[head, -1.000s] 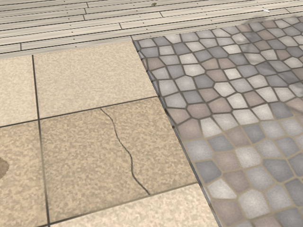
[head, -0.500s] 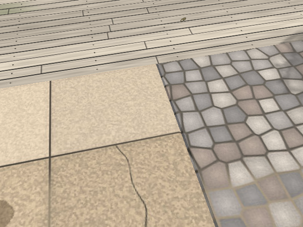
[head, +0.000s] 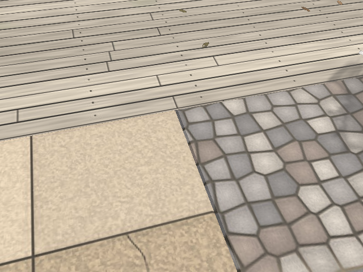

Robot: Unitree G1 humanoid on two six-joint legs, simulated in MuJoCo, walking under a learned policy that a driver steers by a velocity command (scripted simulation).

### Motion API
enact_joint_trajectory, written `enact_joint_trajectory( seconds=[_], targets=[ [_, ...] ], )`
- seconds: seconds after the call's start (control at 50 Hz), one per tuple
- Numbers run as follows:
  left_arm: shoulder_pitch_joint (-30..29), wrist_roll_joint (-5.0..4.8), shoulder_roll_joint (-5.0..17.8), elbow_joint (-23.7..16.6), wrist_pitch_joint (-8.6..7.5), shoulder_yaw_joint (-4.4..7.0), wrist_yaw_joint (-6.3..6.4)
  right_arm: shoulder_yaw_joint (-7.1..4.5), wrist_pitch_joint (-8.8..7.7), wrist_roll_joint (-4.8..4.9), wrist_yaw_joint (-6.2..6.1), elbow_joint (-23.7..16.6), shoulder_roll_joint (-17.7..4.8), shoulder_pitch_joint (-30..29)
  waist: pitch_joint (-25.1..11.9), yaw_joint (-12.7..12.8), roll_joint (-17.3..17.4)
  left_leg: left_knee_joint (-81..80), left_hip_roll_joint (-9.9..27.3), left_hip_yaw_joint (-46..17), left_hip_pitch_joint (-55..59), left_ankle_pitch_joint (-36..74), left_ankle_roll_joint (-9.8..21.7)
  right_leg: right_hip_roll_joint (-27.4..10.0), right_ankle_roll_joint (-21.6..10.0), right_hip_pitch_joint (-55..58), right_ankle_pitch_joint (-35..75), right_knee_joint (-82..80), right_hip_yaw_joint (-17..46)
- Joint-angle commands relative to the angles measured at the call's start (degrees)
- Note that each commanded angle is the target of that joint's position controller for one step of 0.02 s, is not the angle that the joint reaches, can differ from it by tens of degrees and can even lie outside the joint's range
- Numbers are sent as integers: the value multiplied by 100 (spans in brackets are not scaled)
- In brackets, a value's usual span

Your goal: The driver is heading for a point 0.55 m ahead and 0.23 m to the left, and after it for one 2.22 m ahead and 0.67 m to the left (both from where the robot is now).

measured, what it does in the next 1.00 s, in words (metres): walks ahead, turning left: right foot, then left foot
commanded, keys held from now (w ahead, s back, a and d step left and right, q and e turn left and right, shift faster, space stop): w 0.04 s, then w+q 0.28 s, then q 0.68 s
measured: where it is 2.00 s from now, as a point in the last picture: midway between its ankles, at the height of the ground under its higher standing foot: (128, 270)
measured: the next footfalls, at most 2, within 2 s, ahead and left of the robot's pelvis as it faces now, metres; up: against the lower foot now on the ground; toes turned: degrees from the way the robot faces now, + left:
right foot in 0.30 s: +0.35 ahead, -0.15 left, +0.00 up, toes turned +5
left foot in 0.76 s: +0.41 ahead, +0.12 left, +0.00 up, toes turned +23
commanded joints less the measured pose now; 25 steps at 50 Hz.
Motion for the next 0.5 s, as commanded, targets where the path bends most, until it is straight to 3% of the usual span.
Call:
enact_joint_trajectory(
  seconds=[0.02,0.1,0.2,0.26,0.28,0.3,0.32,0.34,0.36,0.38,0.4,0.42,0.46,0.5],
  targets=[
    [-1,55,261,-322,2,74,35,-193,-113,19,-78,-272,-846,-142,-34,188,585,-1154,1509,-1140,309,1337,952,-210,136,-509,799,-643,124],
    [-859,49,95,-554,-84,17,-34,-200,-31,96,-162,-93,-921,263,157,-86,570,-1175,1298,-885,407,1153,774,20,172,-308,1787,-2127,-16],
    [-1623,-22,163,-807,-222,4,-197,-244,105,165,-232,98,-1013,684,331,-270,637,-757,1542,-1243,922,860,747,285,150,-113,1676,-3103,24],
    [-1304,-23,419,-748,-307,88,-230,-306,177,167,-284,99,-1111,573,156,20,826,-270,1674,-1528,1101,1203,594,413,-6,615,1117,-3388,24],
    [-817,-14,548,-613,-329,164,-204,-301,198,164,-288,70,-1096,467,-97,307,834,230,1511,-1445,1013,1783,489,523,-123,1350,1006,-3562,-102],
    [43,31,830,-386,-348,296,-151,-231,202,116,-280,17,-902,444,-738,674,716,1286,1153,-1222,570,1913,310,341,-339,2713,1086,-3431,2],
    [1059,106,1271,-277,-327,401,-87,-95,199,-26,-281,-188,-512,447,-1737,1002,-103,3170,619,-843,-575,306,69,-830,-670,4443,1007,-3246,1203],
    [1031,159,1512,-227,-259,437,-112,16,95,146,-267,-335,-50,1207,-2288,513,-1879,4842,-100,-750,-2561,-2599,-223,-1912,-1472,5808,425,-3950,3661],
    [746,133,855,-385,-249,269,-105,-142,76,245,-289,-216,-750,958,-1823,654,-1077,5478,236,-1249,-2992,-2551,-278,-1744,-1315,5361,672,-4109,3443],
    [376,114,569,-448,-242,181,-81,-237,102,259,-309,-325,-996,520,-1159,614,-652,5527,409,-1130,-3088,-2143,-314,-1599,-1120,4639,1802,-4008,2316],
    [42,132,456,-460,-230,137,-90,-255,162,205,-341,-332,-924,374,-878,417,-196,5395,628,-993,-2806,-1844,-407,-1362,-1036,3932,2905,-4006,1579],
    [-210,126,322,-428,-206,115,-102,-295,243,146,-353,-355,-863,314,-616,261,-149,5144,769,-929,-2602,-1672,-466,-1165,-997,3359,3406,-4086,1038],
    [-454,189,318,-363,-220,126,-93,-290,445,182,-332,-418,-579,445,-458,23,-420,4876,869,-758,-2057,-1401,-532,-983,-1021,2588,3586,-4407,397],
    [-606,191,514,-299,-217,194,-32,-269,570,163,-332,-634,-450,240,-280,-43,-395,4386,886,-657,-2119,-1073,-613,-1022,-1154,2333,3685,-4674,13]
  ],
)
